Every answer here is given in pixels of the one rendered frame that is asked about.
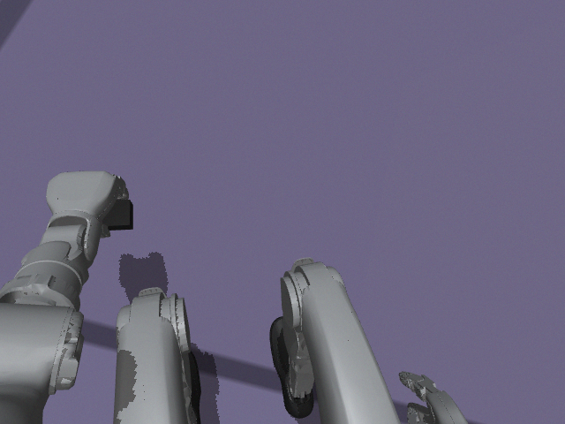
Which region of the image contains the small box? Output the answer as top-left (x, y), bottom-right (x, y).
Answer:
top-left (102, 200), bottom-right (133, 231)

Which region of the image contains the right robot foot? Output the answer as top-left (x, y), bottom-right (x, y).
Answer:
top-left (269, 316), bottom-right (313, 419)

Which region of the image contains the left robot arm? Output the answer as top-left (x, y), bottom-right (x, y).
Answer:
top-left (0, 210), bottom-right (102, 424)

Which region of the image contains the right robot hand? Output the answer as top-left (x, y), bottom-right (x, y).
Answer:
top-left (399, 372), bottom-right (468, 424)

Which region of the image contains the left robot hand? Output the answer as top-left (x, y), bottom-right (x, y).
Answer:
top-left (46, 170), bottom-right (129, 239)

